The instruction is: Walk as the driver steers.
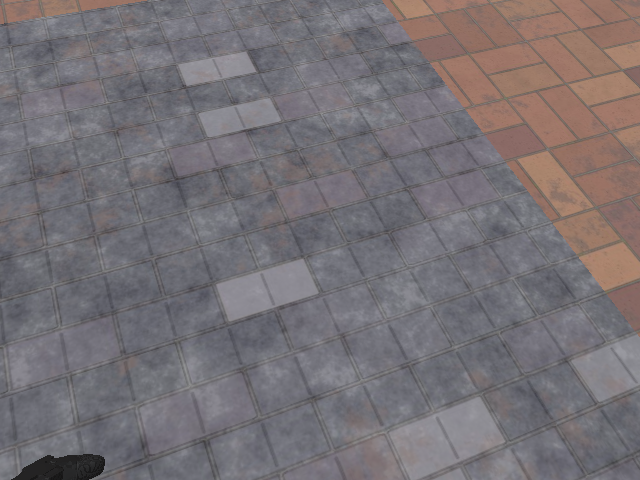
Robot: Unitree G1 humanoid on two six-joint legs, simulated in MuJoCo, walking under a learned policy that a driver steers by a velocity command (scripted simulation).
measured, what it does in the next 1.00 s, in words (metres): walks ahead: right foot, then left foot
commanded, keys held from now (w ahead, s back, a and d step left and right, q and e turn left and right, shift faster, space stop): q+shift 0.26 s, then w+shift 0.14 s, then w+e+shift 0.60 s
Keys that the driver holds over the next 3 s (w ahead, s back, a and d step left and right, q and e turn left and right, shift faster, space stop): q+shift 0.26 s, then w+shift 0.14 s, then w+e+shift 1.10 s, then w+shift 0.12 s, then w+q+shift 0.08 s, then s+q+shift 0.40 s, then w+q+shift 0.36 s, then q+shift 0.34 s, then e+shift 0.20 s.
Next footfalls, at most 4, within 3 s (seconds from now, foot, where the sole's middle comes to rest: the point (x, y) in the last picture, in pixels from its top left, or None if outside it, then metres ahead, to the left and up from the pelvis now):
0.22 right None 0.12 -0.13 -0.78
0.62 left None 0.09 0.16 -0.78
1.06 right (297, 425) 0.53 0.02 -0.78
1.48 left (283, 240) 1.00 0.06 -0.78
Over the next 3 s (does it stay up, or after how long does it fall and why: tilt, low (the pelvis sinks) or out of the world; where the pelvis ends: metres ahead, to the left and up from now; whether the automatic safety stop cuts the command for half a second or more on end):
stays up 1.50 -0.18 -0.01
